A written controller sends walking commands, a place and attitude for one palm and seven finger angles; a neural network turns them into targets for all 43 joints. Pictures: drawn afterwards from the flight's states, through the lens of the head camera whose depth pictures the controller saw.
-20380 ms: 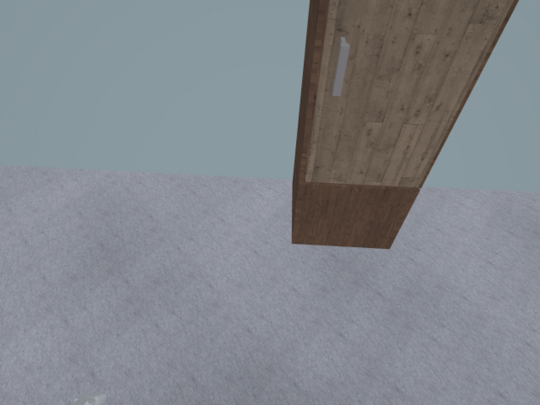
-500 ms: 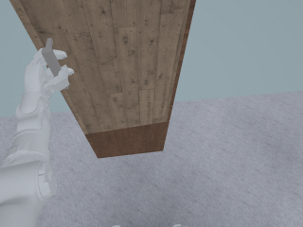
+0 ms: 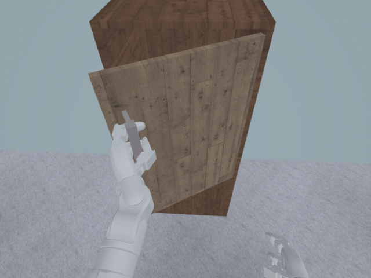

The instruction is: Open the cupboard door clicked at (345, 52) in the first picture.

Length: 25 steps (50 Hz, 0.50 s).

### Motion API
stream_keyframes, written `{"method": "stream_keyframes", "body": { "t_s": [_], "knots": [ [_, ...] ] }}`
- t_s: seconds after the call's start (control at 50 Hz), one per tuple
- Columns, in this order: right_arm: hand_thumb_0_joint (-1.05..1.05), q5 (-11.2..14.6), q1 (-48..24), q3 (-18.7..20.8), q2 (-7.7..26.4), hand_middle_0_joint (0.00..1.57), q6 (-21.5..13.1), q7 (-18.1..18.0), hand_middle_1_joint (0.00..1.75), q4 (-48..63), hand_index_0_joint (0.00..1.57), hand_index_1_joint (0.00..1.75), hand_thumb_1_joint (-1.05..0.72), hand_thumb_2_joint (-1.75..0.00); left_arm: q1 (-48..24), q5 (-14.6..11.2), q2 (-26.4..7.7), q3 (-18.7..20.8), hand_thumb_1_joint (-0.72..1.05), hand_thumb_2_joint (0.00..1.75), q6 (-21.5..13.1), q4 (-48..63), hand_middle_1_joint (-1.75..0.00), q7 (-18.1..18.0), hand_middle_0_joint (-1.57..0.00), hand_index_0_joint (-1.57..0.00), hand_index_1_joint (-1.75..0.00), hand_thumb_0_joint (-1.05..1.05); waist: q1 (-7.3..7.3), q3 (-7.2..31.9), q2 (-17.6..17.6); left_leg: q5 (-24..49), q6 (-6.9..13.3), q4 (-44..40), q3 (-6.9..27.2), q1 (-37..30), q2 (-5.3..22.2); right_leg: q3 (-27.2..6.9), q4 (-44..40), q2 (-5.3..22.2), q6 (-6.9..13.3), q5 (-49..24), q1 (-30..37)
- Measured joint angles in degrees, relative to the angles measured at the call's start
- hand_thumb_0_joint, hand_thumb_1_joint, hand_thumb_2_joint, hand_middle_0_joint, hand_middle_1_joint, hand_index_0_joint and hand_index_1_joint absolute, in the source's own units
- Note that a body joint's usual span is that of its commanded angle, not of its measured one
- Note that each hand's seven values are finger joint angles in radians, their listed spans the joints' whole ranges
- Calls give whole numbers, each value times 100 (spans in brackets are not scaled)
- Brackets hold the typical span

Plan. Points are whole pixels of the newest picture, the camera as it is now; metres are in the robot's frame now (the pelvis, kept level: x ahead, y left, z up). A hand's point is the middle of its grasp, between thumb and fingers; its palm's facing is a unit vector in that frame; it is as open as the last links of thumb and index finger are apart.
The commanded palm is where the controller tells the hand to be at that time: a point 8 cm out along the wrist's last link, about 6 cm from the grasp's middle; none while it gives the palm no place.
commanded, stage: pull the door open along its arc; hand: left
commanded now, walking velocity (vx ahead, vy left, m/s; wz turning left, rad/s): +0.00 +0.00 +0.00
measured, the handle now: (133, 139) +0.39 +0.15 +0.11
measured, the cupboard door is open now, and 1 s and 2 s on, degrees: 30 41 45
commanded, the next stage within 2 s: open thumb and fingers to let go in 0.20 s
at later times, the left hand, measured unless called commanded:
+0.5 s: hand (166, 170) +0.30 +0.06 +0.12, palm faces +0.41 -0.91 -0.01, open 6.5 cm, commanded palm +0.24 +0.09 +0.11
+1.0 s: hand (166, 172) +0.30 +0.06 +0.11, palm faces +0.35 -0.94 -0.03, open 14.4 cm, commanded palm +0.25 +0.09 +0.11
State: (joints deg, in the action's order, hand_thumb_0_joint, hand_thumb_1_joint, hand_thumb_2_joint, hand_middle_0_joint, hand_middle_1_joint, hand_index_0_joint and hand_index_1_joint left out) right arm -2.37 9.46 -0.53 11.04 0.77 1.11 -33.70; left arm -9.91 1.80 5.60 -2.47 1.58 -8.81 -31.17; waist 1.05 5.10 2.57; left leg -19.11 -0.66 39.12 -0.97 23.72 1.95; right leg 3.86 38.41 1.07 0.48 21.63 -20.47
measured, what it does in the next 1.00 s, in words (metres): stands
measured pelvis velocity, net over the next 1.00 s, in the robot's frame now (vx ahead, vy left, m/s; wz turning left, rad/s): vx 0.00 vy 0.00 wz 0.01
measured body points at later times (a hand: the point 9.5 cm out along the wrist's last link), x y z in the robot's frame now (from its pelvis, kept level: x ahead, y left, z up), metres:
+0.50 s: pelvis +0.00 -0.02 +0.01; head -0.02 -0.04 +0.46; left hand +0.27 +0.11 +0.12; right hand +0.18 -0.23 -0.09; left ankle +0.01 +0.13 -0.72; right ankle -0.02 -0.11 -0.72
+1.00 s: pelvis +0.00 +0.00 +0.00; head -0.02 -0.02 +0.45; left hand +0.27 +0.11 +0.12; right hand +0.19 -0.20 -0.09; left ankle +0.01 +0.13 -0.72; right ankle -0.02 -0.11 -0.72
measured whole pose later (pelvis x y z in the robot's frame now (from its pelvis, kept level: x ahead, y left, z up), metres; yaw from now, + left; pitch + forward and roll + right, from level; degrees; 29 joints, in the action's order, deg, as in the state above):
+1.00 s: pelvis +0.00 +0.00 +0.00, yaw +1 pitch -1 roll +0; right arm -2.5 7.7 -1.1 9.3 5.0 1.3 -35.3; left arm 0.2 3.4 5.4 -16.0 6.6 1.8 -34.3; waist 1.3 2.0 2.7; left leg -18.6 -0.9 37.5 -0.2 18.0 1.9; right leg 4.6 36.3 1.0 0.8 21.1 -14.2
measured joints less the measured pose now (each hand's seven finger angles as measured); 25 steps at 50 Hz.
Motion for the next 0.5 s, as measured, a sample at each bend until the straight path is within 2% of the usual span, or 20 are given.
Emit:
{"method": "stream_keyframes", "body": {
  "t_s": [0.1, 0.18, 0.3, 0.42, 0.5],
  "knots": [
    [1, -28, -135, -57, -96, 20, 120, -79, 30, -16, 20, 30, -90, -90, 484, 149, 173, -531, 73, 78, 161, 400, -135, -183, -33, -35, -133, 0, 52, -114, -15, 61, -55, -132, 123, -296, 3, 125, -142, -17, 56, -20, 346],
    [1, -30, -154, -61, -140, 20, 199, -35, 30, -27, 20, 30, -90, -90, 905, 171, 81, -931, 72, 77, 233, 781, -134, -172, -34, -35, -134, 0, 46, -171, -7, 89, -96, -201, 163, -456, 26, 165, -207, -46, 99, -32, 513],
    [1, -13, -134, -93, -124, 20, 381, -9, 30, -48, 20, 30, -90, -90, 1564, 58, -135, -1386, 71, 75, 351, 1392, -134, -26, -36, -37, -135, 0, -65, -255, 85, 95, -132, -310, 153, -730, 82, 153, -335, -108, 135, -55, 784],
    [1, -52, -181, -63, -35, 20, 460, -116, 30, -301, 20, 30, -90, -90, 1123, 40, 1, -1157, 67, 78, 427, 1009, -133, -268, -38, -38, -134, 1, -27, -346, 98, 159, -126, -375, 204, -798, 74, 204, -401, -108, 149, -97, 872],
    [1, -54, -114, -21, -24, 20, 449, -106, 30, -294, 20, 30, -90, -90, 1013, 104, 49, -1002, 59, 75, 379, 945, -132, -276, -37, -38, -133, 1, -4, -319, 53, 199, -133, -438, 191, -781, 55, 193, -415, -88, 147, -114, 830]
  ]
}}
